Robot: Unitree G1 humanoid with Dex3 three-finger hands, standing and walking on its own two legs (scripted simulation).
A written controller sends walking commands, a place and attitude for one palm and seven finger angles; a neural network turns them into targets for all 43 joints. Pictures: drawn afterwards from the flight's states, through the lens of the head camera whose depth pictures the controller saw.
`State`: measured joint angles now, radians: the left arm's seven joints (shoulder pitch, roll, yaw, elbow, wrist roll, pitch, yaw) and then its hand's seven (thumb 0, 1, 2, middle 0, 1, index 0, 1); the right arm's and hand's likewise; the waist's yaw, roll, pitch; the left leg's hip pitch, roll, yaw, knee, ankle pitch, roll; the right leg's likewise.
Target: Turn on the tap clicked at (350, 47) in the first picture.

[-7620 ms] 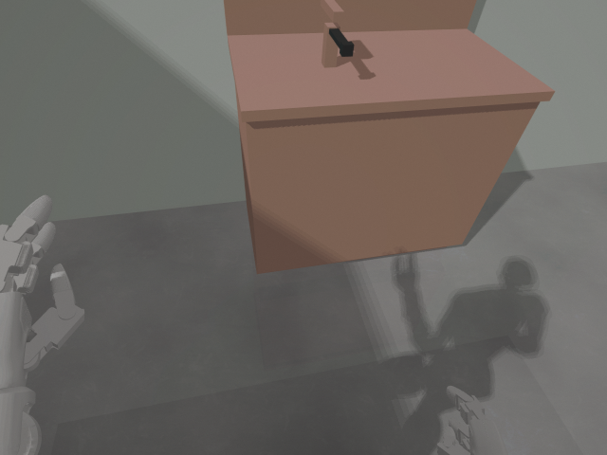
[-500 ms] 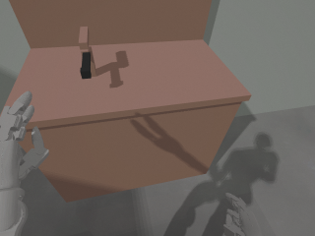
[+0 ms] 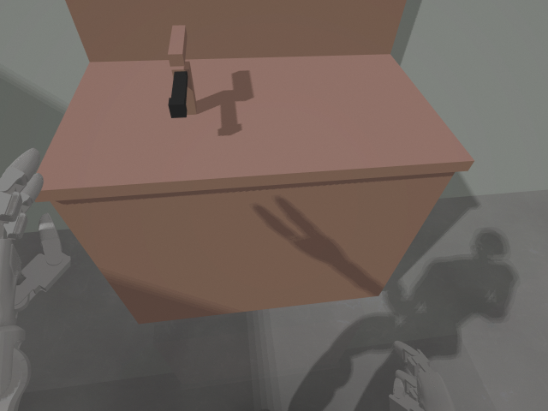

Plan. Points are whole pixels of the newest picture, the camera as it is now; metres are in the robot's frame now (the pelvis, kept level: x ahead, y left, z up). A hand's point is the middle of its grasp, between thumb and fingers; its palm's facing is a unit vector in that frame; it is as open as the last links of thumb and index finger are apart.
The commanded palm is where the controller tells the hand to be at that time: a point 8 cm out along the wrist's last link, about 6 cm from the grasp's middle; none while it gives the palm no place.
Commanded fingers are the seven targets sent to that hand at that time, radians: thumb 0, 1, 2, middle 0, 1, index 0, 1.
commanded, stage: come to a stop and stand still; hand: left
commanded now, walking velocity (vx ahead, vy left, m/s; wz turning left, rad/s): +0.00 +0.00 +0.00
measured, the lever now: (177, 107) +0.59 +0.24 +0.12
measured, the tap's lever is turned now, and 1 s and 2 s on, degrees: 0 0 0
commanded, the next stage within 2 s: look again from close up in 1.16 s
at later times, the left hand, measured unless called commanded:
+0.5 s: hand (75, 248) +0.24 +0.25 +0.16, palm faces +0.44 -0.82 -0.37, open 7.4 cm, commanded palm +0.19 +0.28 +0.18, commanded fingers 0.00 0.90 0.90 -0.20 -0.30 -0.20 -0.30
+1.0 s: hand (131, 204) +0.31 +0.21 +0.16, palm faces +0.40 -0.83 -0.39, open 7.4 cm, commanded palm +0.25 +0.24 +0.18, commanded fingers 0.00 0.90 0.90 -0.20 -0.30 -0.20 -0.30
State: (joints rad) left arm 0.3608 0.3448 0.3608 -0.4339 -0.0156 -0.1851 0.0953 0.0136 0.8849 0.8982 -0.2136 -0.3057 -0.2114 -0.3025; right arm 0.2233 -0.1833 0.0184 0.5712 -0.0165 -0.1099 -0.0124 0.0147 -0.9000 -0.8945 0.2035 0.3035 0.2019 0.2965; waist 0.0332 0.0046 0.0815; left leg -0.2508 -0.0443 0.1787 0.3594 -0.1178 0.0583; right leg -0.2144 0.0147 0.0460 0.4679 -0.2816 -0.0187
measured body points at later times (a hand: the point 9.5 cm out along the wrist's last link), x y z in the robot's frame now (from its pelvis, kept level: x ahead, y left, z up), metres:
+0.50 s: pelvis +0.03 -0.01 +0.00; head +0.04 +0.00 +0.45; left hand +0.21 +0.29 +0.18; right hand +0.21 -0.22 -0.08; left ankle +0.10 +0.04 -0.74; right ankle +0.04 -0.14 -0.74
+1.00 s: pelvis +0.09 -0.04 +0.00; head +0.11 -0.03 +0.45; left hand +0.28 +0.26 +0.18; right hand +0.27 -0.26 -0.08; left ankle +0.10 +0.03 -0.74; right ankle +0.04 -0.14 -0.74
